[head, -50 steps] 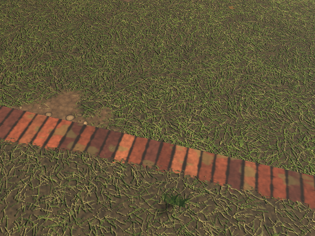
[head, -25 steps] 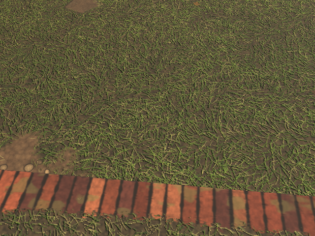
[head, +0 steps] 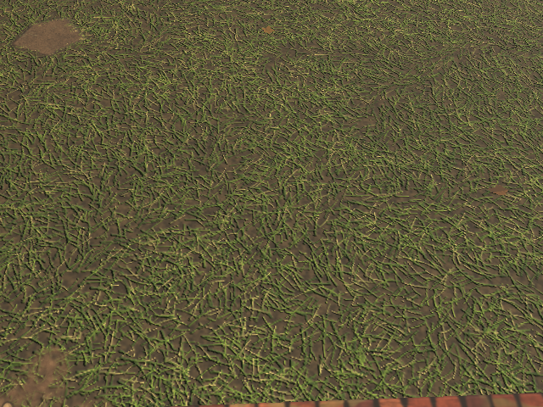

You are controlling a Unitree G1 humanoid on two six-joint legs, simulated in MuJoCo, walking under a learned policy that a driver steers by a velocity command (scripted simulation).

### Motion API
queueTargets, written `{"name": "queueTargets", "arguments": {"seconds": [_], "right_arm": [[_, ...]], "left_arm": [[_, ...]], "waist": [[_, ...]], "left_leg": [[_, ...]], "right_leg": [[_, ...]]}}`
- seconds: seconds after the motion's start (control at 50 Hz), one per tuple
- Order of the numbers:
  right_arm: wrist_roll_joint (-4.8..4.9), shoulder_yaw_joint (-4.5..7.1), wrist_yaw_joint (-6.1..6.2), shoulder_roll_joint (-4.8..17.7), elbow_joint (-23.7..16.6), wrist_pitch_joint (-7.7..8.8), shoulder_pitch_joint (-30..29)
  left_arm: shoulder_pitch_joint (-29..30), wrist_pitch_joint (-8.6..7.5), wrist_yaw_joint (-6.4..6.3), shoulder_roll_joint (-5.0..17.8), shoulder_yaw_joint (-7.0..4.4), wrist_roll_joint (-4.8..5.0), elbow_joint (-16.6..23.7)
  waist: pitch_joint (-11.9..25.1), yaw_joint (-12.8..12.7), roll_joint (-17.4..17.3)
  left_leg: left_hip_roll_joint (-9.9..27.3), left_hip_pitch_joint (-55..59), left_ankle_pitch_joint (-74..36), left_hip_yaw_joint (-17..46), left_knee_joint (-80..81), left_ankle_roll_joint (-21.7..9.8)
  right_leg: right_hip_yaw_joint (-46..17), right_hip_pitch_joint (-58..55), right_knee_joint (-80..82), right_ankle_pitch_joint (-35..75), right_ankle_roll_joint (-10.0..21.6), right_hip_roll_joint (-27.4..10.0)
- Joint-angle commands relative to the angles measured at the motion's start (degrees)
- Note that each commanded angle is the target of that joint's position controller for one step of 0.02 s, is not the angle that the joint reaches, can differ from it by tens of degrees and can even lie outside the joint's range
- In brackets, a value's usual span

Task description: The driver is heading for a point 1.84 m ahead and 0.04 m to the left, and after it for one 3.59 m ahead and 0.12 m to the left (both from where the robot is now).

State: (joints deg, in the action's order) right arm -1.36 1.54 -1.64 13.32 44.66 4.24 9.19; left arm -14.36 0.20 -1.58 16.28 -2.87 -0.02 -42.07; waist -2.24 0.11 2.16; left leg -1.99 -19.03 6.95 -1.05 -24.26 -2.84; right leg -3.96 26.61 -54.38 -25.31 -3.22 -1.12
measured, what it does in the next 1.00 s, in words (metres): walks ahead: right foot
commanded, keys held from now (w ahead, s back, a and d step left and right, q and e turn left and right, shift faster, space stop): no key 0.56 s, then w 0.44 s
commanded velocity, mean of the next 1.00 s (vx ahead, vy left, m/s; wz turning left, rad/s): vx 0.16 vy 0.00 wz -0.02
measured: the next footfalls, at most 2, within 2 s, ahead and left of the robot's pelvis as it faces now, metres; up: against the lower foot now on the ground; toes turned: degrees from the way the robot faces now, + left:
right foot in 0.16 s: +0.11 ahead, -0.15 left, +0.00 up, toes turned +2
left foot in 1.28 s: +0.49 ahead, +0.09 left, +0.00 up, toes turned +2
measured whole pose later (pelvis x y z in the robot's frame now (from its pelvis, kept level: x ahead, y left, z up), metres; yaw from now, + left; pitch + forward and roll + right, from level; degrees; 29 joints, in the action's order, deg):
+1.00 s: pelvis +0.17 -0.05 +0.00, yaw +0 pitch +1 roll +1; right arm 2.1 2.9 -1.0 15.7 55.8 5.1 11.6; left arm -23.8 -5.6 0.7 12.0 -3.0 0.3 -54.2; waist 0.4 -1.2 -1.2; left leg 1.8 -28.1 20.3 -0.4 -63.7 -3.3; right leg 0.1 3.5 -21.4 -18.7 2.2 1.3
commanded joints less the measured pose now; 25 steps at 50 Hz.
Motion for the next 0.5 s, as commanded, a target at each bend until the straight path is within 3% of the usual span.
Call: {"name": "queueTargets", "arguments": {"seconds": [0.02, 0.06, 0.1, 0.14, 0.16, 0.18, 0.2, 0.24, 0.32, 0.5], "right_arm": [[0.06, 1.8, 0.41, 8.0, -2.6, 0.28, -3.6], [0.52, 1.75, 0.62, 8.3, -1.5, -0.28, -2.8], [0.85, 1.45, 0.64, 8.2, -0.9, -0.98, -3.5], [1.1, 0.61, 0.54, 6.3, 0.2, -1.32, -2.5], [0.56, 0.11, 0.5, 5.2, 0.8, -1.26, -0.9], [-0.04, 0.25, 0.31, 5.5, 1.3, -1.08, 2.2], [0.26, 0.23, 0.65, 4.9, 1.7, -1.36, 2.5], [0.5, 0.39, 1.36, 5.7, 2.0, -2.02, 0.0], [0.45, 0.49, 1.86, 5.6, 3.4, -2.58, 0.8], [1.13, 0.8, 2.32, 5.7, 7.3, -3.44, 0.0]], "left_arm": [[-6.2, 0.24, -0.53, 1.6, -0.42, -0.27, 1.5], [-4.5, 0.66, -0.57, 2.6, -0.76, -0.21, 1.4], [-2.9, 1.07, -0.49, 2.8, -0.97, -0.41, 1.4], [-0.9, 1.1, -0.51, 2.9, -1.01, -1.33, 2.0], [-0.2, 0.95, -0.73, 4.3, -1.16, -1.69, 2.8], [0.7, 0.96, -1.05, 7.5, -1.78, -1.24, 3.3], [1.2, 0.9, -0.74, 7.1, -2.09, -0.76, 2.0], [2.1, 0.18, -0.26, 3.0, -1.09, -1.28, 2.0], [1.4, -1.2, -0.21, 3.1, -1.09, -0.69, 1.1], [1.3, -0.97, -0.47, 2.7, -1.11, -0.39, -1.4]], "waist": [[10.5, -2.4, -9.8], [11.0, -1.6, -9.2], [8.8, -1.7, -8.6], [5.7, -1.9, -7.2], [5.0, -1.2, -5.2], [4.3, 1.5, 0.0], [3.7, 1.8, 4.8], [1.7, 0.7, 3.5], [3.4, 0.5, 1.4], [3.9, 0.4, -1.7]], "left_leg": [[13.3, 3.4, -33.2, 7.8, 6.4, -10.6], [13.8, 3.9, -24.1, 8.3, 6.7, -10.4], [13.0, 1.6, -8.8, 8.9, 7.0, -9.1], [10.3, -1.3, 6.5, 9.2, 6.7, -5.2], [8.6, -2.8, 11.9, 8.9, 5.4, -2.6], [5.0, -4.5, 15.9, 6.4, 3.6, -0.6], [2.4, -0.7, 13.9, 2.4, 2.4, 0.9], [2.6, 2.4, 9.4, 1.8, 0.0, 1.4], [3.4, 4.1, 2.2, 2.4, -1.6, 0.9], [3.8, 6.5, -2.9, 2.5, -2.8, 1.5]], "right_leg": [[1.0, -10.0, 9.8, 7.3, -0.6, -1.4], [1.0, -12.3, 14.3, 11.1, -0.2, -1.4], [1.7, -15.5, 20.5, 14.4, 0.8, -1.0], [1.1, -19.2, 28.5, 18.9, 2.6, -1.3], [-2.5, -21.0, 29.9, 22.6, 3.8, -4.6], [-3.9, -21.5, 28.3, 24.5, 5.3, -6.9], [-3.2, -15.3, 29.1, 12.9, 6.0, -5.1], [-2.6, -10.7, 30.6, 10.1, 4.7, -3.5], [-1.4, -13.5, 27.5, 20.3, 3.9, -2.6], [-0.5, -15.2, 26.2, 25.7, 4.2, -1.7]]}}
Keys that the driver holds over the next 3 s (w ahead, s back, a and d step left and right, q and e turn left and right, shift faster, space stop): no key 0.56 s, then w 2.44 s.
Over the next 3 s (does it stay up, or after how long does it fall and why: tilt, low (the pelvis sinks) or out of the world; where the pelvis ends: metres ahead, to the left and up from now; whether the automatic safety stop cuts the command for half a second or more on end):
stays up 1.27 -0.06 -0.02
